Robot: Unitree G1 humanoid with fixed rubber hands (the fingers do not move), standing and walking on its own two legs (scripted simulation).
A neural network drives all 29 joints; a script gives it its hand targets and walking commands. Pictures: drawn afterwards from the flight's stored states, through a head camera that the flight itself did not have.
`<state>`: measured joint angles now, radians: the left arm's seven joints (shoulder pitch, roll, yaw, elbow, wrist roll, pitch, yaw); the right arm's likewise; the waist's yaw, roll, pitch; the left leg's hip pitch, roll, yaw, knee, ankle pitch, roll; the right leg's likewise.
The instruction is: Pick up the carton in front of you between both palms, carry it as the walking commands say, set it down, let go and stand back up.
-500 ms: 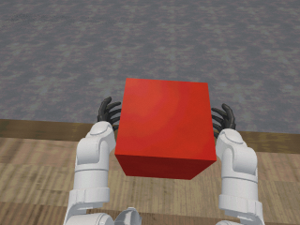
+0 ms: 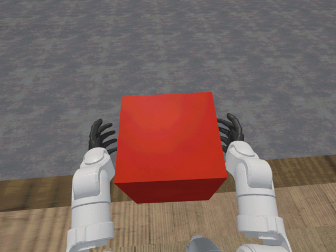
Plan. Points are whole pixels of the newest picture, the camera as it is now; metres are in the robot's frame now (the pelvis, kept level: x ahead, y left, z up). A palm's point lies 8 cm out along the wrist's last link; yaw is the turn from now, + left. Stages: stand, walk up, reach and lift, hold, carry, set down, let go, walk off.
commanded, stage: carry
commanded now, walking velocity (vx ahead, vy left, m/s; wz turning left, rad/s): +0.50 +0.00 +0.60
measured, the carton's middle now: (170, 154) +0.35 -0.03 +0.02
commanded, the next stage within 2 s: none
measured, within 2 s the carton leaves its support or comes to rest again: neither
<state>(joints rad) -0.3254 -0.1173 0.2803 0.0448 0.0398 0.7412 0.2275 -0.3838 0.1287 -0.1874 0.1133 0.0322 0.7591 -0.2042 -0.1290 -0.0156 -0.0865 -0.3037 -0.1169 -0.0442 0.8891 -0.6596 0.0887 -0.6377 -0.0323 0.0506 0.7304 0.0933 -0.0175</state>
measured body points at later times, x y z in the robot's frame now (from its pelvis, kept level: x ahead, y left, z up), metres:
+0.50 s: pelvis +0.26 -0.02 -0.11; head +0.28 -0.03 +0.34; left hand +0.54 +0.22 -0.04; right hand +0.63 -0.08 -0.05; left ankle +0.34 +0.14 -0.76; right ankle +0.18 -0.12 -0.80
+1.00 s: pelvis +0.51 +0.09 -0.21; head +0.54 +0.10 +0.23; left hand +0.80 +0.31 -0.17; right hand +0.87 +0.01 -0.16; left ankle +0.47 +0.13 -0.92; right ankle +0.63 -0.04 -0.87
